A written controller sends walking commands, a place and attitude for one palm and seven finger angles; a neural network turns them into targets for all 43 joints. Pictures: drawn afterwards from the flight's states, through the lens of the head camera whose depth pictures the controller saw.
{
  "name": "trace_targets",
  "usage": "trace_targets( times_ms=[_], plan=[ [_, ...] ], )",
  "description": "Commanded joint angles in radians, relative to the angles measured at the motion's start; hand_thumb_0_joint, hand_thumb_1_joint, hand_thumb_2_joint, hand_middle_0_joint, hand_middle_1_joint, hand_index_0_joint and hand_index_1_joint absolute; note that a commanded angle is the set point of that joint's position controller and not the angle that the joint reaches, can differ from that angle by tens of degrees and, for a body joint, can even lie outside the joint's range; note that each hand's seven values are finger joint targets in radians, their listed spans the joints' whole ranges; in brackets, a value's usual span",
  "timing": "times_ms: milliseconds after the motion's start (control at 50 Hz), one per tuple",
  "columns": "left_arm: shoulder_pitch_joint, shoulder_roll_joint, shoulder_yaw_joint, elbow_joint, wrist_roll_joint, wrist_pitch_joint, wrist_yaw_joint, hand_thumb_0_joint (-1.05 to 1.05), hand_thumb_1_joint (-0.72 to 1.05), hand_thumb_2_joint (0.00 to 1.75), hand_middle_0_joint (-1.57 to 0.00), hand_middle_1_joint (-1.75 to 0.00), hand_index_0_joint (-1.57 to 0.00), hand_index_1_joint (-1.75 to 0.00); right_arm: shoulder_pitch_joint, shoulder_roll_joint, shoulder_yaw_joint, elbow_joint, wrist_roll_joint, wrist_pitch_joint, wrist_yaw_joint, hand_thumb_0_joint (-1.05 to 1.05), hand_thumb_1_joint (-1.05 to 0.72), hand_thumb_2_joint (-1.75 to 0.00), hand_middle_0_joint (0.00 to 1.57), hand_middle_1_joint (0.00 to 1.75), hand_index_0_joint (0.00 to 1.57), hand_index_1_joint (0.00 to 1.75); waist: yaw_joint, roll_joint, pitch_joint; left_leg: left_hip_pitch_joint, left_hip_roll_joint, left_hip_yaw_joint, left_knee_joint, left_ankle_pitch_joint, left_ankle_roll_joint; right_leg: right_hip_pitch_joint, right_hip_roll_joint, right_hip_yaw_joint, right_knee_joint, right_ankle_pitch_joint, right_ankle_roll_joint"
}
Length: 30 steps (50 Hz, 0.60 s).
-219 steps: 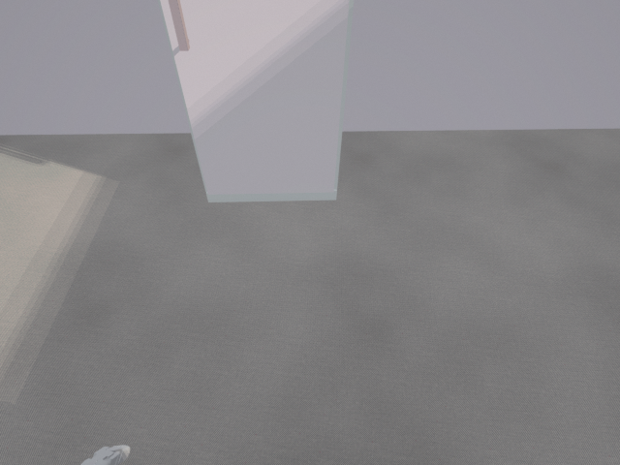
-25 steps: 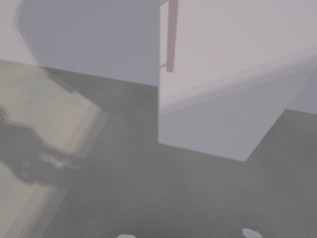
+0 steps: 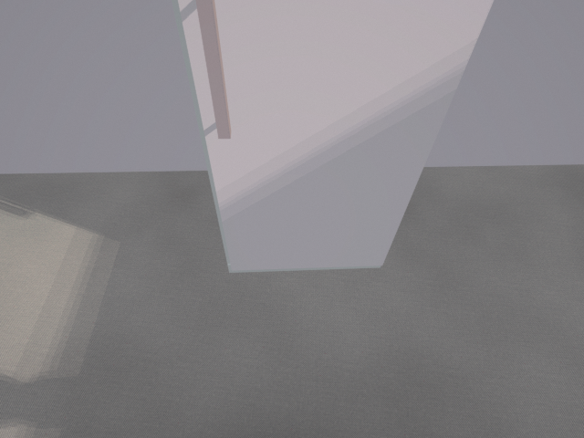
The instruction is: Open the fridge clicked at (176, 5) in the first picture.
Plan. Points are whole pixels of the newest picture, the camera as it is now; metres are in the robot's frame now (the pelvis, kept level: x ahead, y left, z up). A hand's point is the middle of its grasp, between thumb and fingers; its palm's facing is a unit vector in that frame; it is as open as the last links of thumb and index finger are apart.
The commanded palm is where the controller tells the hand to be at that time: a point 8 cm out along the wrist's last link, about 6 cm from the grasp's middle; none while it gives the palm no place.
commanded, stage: take the last steps up to it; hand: left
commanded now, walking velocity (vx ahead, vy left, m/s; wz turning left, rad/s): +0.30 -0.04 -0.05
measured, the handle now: (217, 70) +0.74 +0.16 +0.12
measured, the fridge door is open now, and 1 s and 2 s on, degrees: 0 0 0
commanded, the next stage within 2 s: come to a stop and stand still in 0.70 s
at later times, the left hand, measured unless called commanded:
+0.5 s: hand out of the picture +0.03 +0.13 -0.18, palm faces +0.09 -0.98 -0.18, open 7.3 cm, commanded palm none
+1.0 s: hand (214, 331) +0.33 +0.15 -0.17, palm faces -0.01 -0.97 -0.25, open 7.3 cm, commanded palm none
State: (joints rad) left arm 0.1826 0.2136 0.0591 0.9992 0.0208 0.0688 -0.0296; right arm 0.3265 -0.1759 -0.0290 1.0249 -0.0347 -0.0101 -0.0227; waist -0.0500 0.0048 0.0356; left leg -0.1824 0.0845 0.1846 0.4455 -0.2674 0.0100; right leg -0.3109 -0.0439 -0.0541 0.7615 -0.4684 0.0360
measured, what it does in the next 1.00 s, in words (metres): walks ahead: right foot, then left foot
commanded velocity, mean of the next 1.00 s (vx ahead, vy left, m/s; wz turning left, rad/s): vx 0.13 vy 0.01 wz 0.00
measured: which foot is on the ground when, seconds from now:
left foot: down 0.00-0.08, up 0.10-0.54, down 0.56-1.00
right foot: up 0.00-0.06, down 0.08-0.56, up 0.58-0.90, down 0.92-1.00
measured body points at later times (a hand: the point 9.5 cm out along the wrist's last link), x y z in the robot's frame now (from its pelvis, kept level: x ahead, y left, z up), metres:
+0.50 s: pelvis +0.12 -0.03 -0.01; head +0.15 -0.03 +0.44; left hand +0.03 +0.18 -0.16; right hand +0.20 -0.26 -0.16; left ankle +0.23 +0.10 -0.72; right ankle -0.02 -0.13 -0.74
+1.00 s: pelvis +0.26 -0.04 -0.01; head +0.26 -0.06 +0.44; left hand +0.33 +0.20 -0.15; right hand +0.24 -0.25 -0.18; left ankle +0.24 +0.09 -0.74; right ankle +0.32 -0.14 -0.74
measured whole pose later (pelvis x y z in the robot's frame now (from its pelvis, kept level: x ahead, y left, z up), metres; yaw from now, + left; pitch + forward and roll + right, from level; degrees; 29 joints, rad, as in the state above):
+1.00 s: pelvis +0.26 -0.04 -0.01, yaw -1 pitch -2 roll +2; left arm 0.20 0.16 0.02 1.05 0.02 -0.02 0.02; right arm 0.29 -0.15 -0.03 1.11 -0.01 0.00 -0.02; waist -0.03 0.03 0.03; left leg -0.18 0.04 0.14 0.54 -0.33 -0.01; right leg -0.33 -0.07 -0.10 0.57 -0.20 -0.02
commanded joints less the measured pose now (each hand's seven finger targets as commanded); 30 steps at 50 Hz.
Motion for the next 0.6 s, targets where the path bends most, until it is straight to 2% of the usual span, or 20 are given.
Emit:
trace_targets(
  times_ms=[0,20,40,60,80,100,120,160,200,260,340,420,440,460,480,500,520,540,560,580],
  plan=[
    [-0.004,0.037,0.003,-0.052,0.0,-0.058,-0.003,0.0,0.9,0.9,-0.2,-0.3,-0.2,-0.3,0.049,-0.199,-0.051,0.0,0.001,-0.013,-0.005,0.0,-0.9,-0.9,0.2,0.3,0.2,0.3,0.026,0.138,-0.032,0.025,0.22,-0.249,-0.128,-0.04,0.092,0.092,0.034,-0.057,-0.288,0.103,-0.026],
    [0.065,0.047,0.007,-0.022,-0.001,-0.068,0.002,0.0,0.9,0.9,-0.2,-0.3,-0.2,-0.3,0.043,-0.18,-0.047,0.003,0.006,-0.014,-0.002,0.0,-0.9,-0.9,0.2,0.3,0.2,0.3,0.057,0.087,-0.062,-0.026,0.18,-0.203,-0.047,-0.049,0.057,0.218,0.028,-0.051,-0.408,0.188,-0.037],
    [0.143,0.096,0.016,0.015,0.002,-0.081,0.014,0.0,0.9,0.9,-0.2,-0.3,-0.2,-0.3,0.036,-0.134,-0.036,0.001,0.018,-0.02,0.004,0.0,-0.9,-0.9,0.2,0.3,0.2,0.3,0.09,-0.034,-0.088,-0.188,0.128,-0.114,0.097,-0.092,0.013,0.417,-0.08,0.064,-0.465,0.177,-0.073],
    [0.237,0.188,0.032,0.052,0.006,-0.089,0.03,0.0,0.9,0.9,-0.2,-0.3,-0.2,-0.3,-0.016,-0.06,-0.013,-0.033,0.023,-0.025,0.009,0.0,-0.9,-0.9,0.2,0.3,0.2,0.3,0.138,-0.303,-0.065,-0.459,0.008,0.009,0.343,-0.313,-0.042,0.549,-0.302,0.349,-0.547,0.143,-0.165],
    [0.292,0.207,0.028,0.062,-0.008,-0.085,0.041,0.0,0.9,0.9,-0.2,-0.3,-0.2,-0.3,-0.112,-0.109,-0.019,-0.068,0.009,-0.016,0.013,0.0,-0.9,-0.9,0.2,0.3,0.2,0.3,0.17,-0.24,-0.014,-0.528,0.014,-0.093,0.48,-0.359,-0.038,0.444,-0.374,0.436,-0.579,0.122,-0.235],
    [0.246,0.172,0.028,0.061,-0.006,-0.087,0.05,0.0,0.9,0.9,-0.2,-0.3,-0.2,-0.3,-0.111,-0.115,-0.031,-0.06,0.008,-0.01,0.018,0.0,-0.9,-0.9,0.2,0.3,0.2,0.3,0.142,-0.17,0.027,-0.526,0.041,-0.126,0.549,-0.287,-0.031,0.365,-0.357,0.388,-0.601,-0.009,-0.246],
    [0.2,0.146,0.027,0.058,-0.005,-0.092,0.05,0.0,0.9,0.9,-0.2,-0.3,-0.2,-0.3,-0.117,-0.1,-0.034,-0.041,0.005,-0.006,0.023,0.0,-0.9,-0.9,0.2,0.3,0.2,0.3,0.125,-0.21,0.11,-0.534,0.058,-0.133,0.582,-0.217,-0.031,0.288,-0.317,0.367,-0.625,-0.046,-0.229],
    [0.162,0.075,0.003,0.051,-0.003,-0.105,0.05,0.0,0.9,0.9,-0.2,-0.3,-0.2,-0.3,-0.074,-0.085,-0.039,-0.008,0.001,-0.004,0.029,0.0,-0.9,-0.9,0.2,0.3,0.2,0.3,0.074,-0.132,0.183,-0.509,0.068,-0.134,0.607,-0.095,-0.043,0.203,-0.264,0.244,-0.627,0.092,-0.196],
    [0.161,0.045,0.002,0.05,0.0,-0.124,0.05,0.0,0.9,0.9,-0.2,-0.3,-0.2,-0.3,-0.027,-0.054,-0.041,0.011,0.002,-0.002,0.034,0.0,-0.9,-0.9,0.2,0.3,0.2,0.3,0.043,-0.102,0.167,-0.471,0.06,-0.116,0.592,-0.029,-0.056,0.19,-0.232,0.15,-0.616,0.271,-0.182],
    [0.194,0.052,-0.009,0.064,-0.004,-0.14,0.05,0.0,0.9,0.9,-0.2,-0.3,-0.2,-0.3,-0.053,-0.046,-0.038,-0.002,0.007,-0.001,0.041,0.0,-0.9,-0.9,0.2,0.3,0.2,0.3,0.043,-0.124,0.138,-0.465,0.051,-0.103,0.544,0.044,-0.062,0.221,-0.212,0.103,-0.598,0.474,-0.181],
    [0.242,0.067,-0.013,0.092,-0.002,-0.148,0.053,0.0,0.9,0.9,-0.2,-0.3,-0.2,-0.3,-0.148,-0.046,-0.035,-0.039,0.015,-0.008,0.05,0.0,-0.9,-0.9,0.2,0.3,0.2,0.3,0.058,-0.132,0.134,-0.474,0.047,-0.092,0.438,0.09,-0.053,0.27,-0.213,0.088,-0.576,0.587,-0.185],
    [0.285,0.083,-0.01,0.123,0.005,-0.144,0.061,0.0,0.9,0.9,-0.2,-0.3,-0.2,-0.3,-0.222,-0.034,-0.026,-0.064,0.019,-0.022,0.056,0.0,-0.9,-0.9,0.2,0.3,0.2,0.3,0.075,-0.135,0.115,-0.386,0.007,-0.059,0.274,0.049,-0.017,0.327,-0.215,0.071,-0.505,0.741,-0.169],
    [0.293,0.088,-0.009,0.126,0.005,-0.143,0.062,0.0,0.9,0.9,-0.2,-0.3,-0.2,-0.3,-0.214,-0.035,-0.025,-0.062,0.018,-0.026,0.053,0.0,-0.9,-0.9,0.2,0.3,0.2,0.3,0.069,-0.128,0.099,-0.326,-0.014,-0.049,0.237,0.035,-0.005,0.324,-0.212,0.065,-0.461,0.825,-0.165],
    [0.291,0.093,-0.007,0.13,0.004,-0.143,0.062,0.0,0.9,0.9,-0.2,-0.3,-0.2,-0.3,-0.168,-0.042,-0.026,-0.049,0.017,-0.032,0.046,0.0,-0.9,-0.9,0.2,0.3,0.2,0.3,0.045,-0.126,0.066,-0.241,-0.046,-0.028,0.194,0.028,0.008,0.324,-0.203,0.048,-0.384,0.938,-0.157],
    [0.283,0.094,-0.007,0.133,0.001,-0.142,0.063,0.0,0.9,0.9,-0.2,-0.3,-0.2,-0.3,-0.065,-0.059,-0.031,-0.015,0.013,-0.037,0.035,0.0,-0.9,-0.9,0.2,0.3,0.2,0.3,-0.003,-0.112,0.017,-0.093,-0.074,-0.021,0.129,0.079,0.02,0.291,-0.18,0.02,-0.254,0.992,-0.134],
    [0.284,0.078,-0.01,0.134,-0.004,-0.14,0.061,0.0,0.9,0.9,-0.2,-0.3,-0.2,-0.3,0.067,-0.102,-0.04,0.026,0.008,-0.041,0.026,0.0,-0.9,-0.9,0.2,0.3,0.2,0.3,-0.056,-0.052,-0.063,0.117,-0.06,-0.044,0.077,0.164,0.033,0.196,-0.141,-0.001,-0.074,0.896,-0.107],
    [0.331,0.035,-0.013,0.12,-0.017,-0.136,0.055,0.0,0.9,0.9,-0.2,-0.3,-0.2,-0.3,0.18,-0.2,-0.061,0.044,-0.004,-0.048,0.014,0.0,-0.9,-0.9,0.2,0.3,0.2,0.3,-0.082,0.134,-0.192,0.361,0.171,-0.314,0.059,0.285,0.11,-0.019,-0.033,-0.06,0.172,0.516,-0.059],
    [0.336,-0.004,-0.025,0.095,-0.024,-0.137,0.049,0.0,0.9,0.9,-0.2,-0.3,-0.2,-0.3,0.25,-0.268,-0.07,0.06,0.008,-0.043,0.007,0.0,-0.9,-0.9,0.2,0.3,0.2,0.3,-0.077,0.293,-0.269,0.435,0.375,-0.602,-0.073,0.397,0.211,-0.162,0.065,-0.037,0.458,-0.102,-0.046],
    [0.289,0.02,-0.017,0.082,-0.016,-0.13,0.054,0.0,0.9,0.9,-0.2,-0.3,-0.2,-0.3,0.187,-0.252,-0.065,0.048,0.019,-0.035,0.005,0.0,-0.9,-0.9,0.2,0.3,0.2,0.3,-0.055,0.166,-0.209,0.339,0.395,-0.585,-0.124,0.295,0.246,-0.204,0.014,0.044,0.558,-0.125,-0.07],
    [0.236,0.004,-0.019,0.079,-0.01,-0.127,0.053,0.0,0.9,0.9,-0.2,-0.3,-0.2,-0.3,0.103,-0.204,-0.057,0.034,0.021,-0.04,0.003,0.0,-0.9,-0.9,0.2,0.3,0.2,0.3,-0.034,0.114,-0.11,0.206,0.347,-0.505,-0.166,0.193,0.215,-0.242,-0.024,0.046,0.572,-0.042,-0.065]
  ],
)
